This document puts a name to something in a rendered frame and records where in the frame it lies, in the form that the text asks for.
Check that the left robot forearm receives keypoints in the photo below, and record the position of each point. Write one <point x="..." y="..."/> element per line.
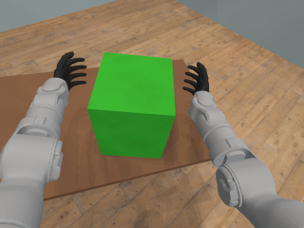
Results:
<point x="45" y="114"/>

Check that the robot left hand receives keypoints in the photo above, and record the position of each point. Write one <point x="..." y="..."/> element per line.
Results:
<point x="64" y="69"/>

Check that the carton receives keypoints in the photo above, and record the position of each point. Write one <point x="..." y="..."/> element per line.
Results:
<point x="132" y="105"/>

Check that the right robot forearm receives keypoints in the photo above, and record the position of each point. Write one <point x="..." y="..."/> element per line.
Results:
<point x="223" y="144"/>

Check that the robot right upper arm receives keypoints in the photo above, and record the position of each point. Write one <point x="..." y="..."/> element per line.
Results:
<point x="248" y="186"/>

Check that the robot right hand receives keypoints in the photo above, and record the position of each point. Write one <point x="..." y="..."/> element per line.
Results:
<point x="201" y="83"/>

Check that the table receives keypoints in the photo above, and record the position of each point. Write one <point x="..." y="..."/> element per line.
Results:
<point x="83" y="166"/>

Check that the robot left upper arm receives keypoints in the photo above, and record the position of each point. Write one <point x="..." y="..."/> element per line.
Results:
<point x="30" y="163"/>

